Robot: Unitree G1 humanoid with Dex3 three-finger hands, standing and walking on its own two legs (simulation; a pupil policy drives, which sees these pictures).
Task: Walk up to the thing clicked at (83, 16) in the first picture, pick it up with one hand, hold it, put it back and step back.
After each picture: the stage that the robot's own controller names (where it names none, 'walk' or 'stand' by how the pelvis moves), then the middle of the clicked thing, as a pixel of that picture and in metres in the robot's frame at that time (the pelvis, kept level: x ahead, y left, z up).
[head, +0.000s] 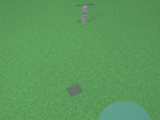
stand; (84, 15) +1.87 -0.07 -0.66
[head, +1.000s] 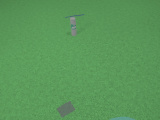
walk; (73, 26) +1.74 +0.18 -0.64
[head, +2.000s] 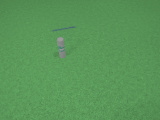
walk; (61, 48) +1.19 +0.28 -0.65
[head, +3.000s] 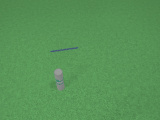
walk; (59, 80) +0.78 +0.23 -0.64
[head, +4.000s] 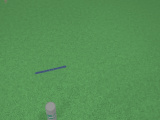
walk; (51, 113) +0.49 +0.15 -0.64
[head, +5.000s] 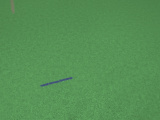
stand; out of the picture +0.38 +0.17 -0.65
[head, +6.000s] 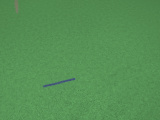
stand; out of the picture +0.36 +0.16 -0.65
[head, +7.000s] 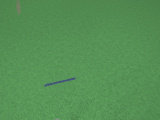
stand; out of the picture +0.40 +0.16 -0.66
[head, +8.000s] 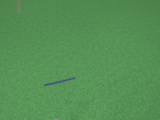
stand; out of the picture +0.39 +0.17 -0.66
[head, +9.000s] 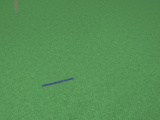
stand; out of the picture +0.37 +0.17 -0.66
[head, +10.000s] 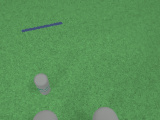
go down; (43, 85) +0.42 +0.17 -0.46
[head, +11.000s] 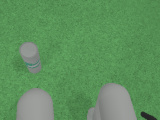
go down; (32, 60) +0.47 +0.18 -0.29
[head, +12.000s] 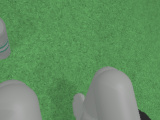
close in; out of the picture +0.47 +0.21 -0.20
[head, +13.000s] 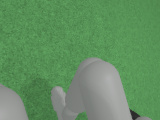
close; out of the picture +0.46 +0.24 -0.17
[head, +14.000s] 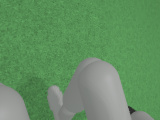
lift; out of the picture +0.45 +0.25 -0.17
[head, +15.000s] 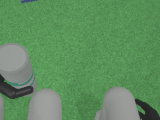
lift; (21, 76) +0.33 +0.19 -0.02
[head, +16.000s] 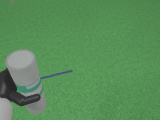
hold; (30, 86) +0.31 +0.16 +0.06
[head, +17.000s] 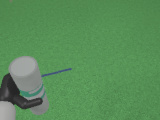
hold; (33, 90) +0.31 +0.16 +0.04
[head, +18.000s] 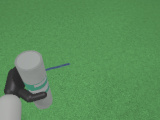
crouch; (37, 84) +0.33 +0.15 +0.03
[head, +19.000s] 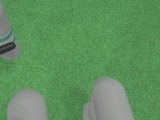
crouch; (1, 35) +0.48 +0.18 -0.04
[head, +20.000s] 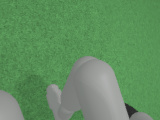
lower; out of the picture +0.46 +0.26 -0.17
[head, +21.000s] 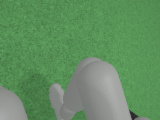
lower; out of the picture +0.46 +0.25 -0.18
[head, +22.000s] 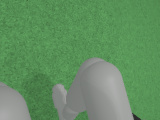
lower; out of the picture +0.45 +0.24 -0.17
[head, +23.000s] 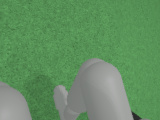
lower; out of the picture +0.44 +0.24 -0.17
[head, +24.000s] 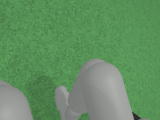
loosen; out of the picture +0.44 +0.23 -0.16
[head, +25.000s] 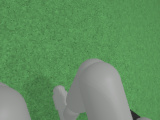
withdraw; out of the picture +0.44 +0.23 -0.17
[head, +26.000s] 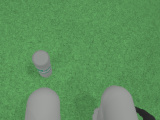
walk; (43, 65) +0.45 +0.16 -0.31
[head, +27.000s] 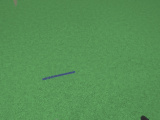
stand; out of the picture +0.36 +0.14 -0.59
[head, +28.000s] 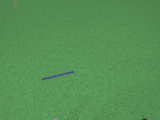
stand; out of the picture +0.37 +0.15 -0.60
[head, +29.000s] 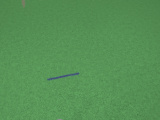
stand; out of the picture +0.37 +0.14 -0.64
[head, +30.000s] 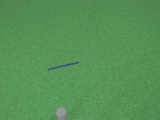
walk; (62, 117) +0.40 +0.14 -0.64
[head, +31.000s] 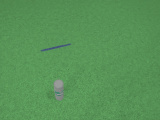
walk; (59, 90) +0.57 +0.13 -0.64
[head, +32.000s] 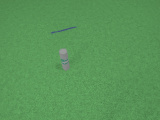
walk; (64, 60) +0.90 +0.20 -0.63
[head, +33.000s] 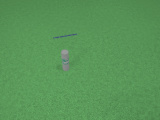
stand; (65, 60) +1.04 +0.15 -0.65
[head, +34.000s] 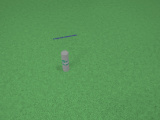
stand; (65, 61) +1.05 +0.15 -0.66
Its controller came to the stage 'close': yes
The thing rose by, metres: 0.68
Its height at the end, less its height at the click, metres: +0.00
